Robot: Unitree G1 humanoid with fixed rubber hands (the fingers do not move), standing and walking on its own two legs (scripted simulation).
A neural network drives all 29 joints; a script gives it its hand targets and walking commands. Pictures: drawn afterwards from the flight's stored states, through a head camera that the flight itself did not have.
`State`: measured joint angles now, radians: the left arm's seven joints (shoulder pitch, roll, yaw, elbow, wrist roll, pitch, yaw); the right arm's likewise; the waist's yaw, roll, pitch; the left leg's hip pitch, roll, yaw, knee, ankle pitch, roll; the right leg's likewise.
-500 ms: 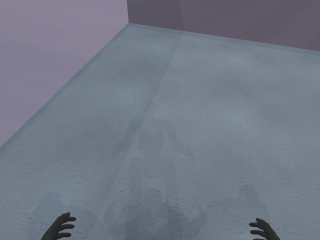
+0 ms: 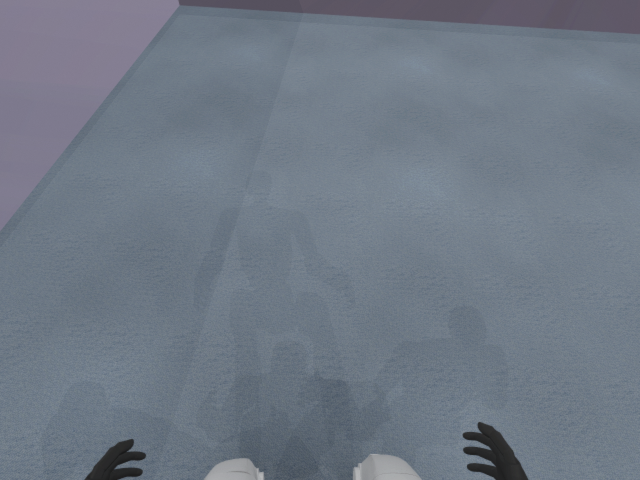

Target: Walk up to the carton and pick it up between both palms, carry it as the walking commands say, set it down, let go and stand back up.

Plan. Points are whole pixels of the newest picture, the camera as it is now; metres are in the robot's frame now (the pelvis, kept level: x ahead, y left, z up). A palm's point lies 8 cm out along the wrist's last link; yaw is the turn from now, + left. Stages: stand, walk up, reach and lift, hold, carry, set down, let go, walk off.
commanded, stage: walk up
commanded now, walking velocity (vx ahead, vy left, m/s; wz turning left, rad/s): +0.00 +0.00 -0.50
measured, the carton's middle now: out of the picture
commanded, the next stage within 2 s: none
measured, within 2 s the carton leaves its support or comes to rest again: neither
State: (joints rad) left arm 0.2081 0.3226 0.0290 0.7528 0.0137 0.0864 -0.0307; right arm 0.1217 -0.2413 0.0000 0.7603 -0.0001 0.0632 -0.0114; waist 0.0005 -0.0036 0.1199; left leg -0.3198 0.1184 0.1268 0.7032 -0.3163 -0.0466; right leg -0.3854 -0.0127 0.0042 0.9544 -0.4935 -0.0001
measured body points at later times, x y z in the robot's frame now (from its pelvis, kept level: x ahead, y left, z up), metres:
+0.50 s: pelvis -0.04 -0.01 +0.00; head +0.01 +0.00 +0.45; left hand +0.09 +0.24 -0.13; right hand +0.09 -0.29 -0.10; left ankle -0.04 +0.07 -0.72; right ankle +0.01 -0.12 -0.71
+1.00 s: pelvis -0.09 -0.03 +0.00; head -0.04 -0.07 +0.45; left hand +0.12 +0.17 -0.12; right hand -0.12 -0.30 -0.14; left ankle -0.04 +0.06 -0.71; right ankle -0.11 -0.13 -0.72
